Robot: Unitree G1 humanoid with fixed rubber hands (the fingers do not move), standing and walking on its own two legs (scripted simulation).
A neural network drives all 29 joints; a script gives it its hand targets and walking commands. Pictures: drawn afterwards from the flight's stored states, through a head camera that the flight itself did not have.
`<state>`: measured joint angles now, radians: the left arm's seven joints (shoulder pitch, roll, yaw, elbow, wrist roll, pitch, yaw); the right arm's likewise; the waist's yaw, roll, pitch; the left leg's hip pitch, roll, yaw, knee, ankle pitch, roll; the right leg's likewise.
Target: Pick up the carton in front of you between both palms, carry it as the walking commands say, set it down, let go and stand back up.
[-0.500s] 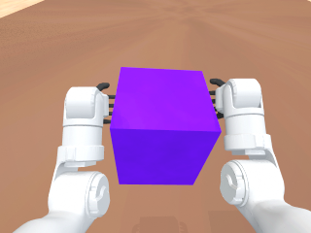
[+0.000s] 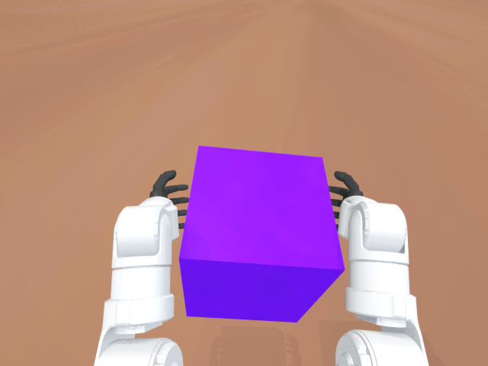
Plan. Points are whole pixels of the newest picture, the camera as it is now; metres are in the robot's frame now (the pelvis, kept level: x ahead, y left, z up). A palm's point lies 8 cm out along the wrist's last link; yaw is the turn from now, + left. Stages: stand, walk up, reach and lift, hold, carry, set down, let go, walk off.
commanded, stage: carry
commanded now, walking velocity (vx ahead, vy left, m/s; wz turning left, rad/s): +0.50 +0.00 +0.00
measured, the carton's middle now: (251, 240) +0.35 +0.00 +0.01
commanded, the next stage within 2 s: none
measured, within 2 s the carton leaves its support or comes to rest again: neither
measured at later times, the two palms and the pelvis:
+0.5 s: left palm (158, 125) +0.58 +0.19 +0.09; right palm (296, 123) +0.58 -0.10 +0.10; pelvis +0.30 +0.05 +0.00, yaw -2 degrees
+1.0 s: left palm (177, 87) +0.75 +0.17 +0.08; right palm (291, 86) +0.76 -0.12 +0.08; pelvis +0.47 +0.03 +0.00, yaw +1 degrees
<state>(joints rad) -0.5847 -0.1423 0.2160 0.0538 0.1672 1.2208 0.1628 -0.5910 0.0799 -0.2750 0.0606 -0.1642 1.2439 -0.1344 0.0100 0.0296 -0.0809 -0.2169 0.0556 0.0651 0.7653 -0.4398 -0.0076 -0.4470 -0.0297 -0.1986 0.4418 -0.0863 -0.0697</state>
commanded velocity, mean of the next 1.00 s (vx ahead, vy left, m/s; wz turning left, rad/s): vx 0.18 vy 0.00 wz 0.00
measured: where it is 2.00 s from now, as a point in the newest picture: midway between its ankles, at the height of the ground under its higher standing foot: (237, 326)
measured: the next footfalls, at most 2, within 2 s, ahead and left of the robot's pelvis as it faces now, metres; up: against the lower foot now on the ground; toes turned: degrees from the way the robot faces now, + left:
left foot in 0.36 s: +0.40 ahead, +0.13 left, +0.00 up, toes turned +9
right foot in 0.74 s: +0.55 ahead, -0.09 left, +0.00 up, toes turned +15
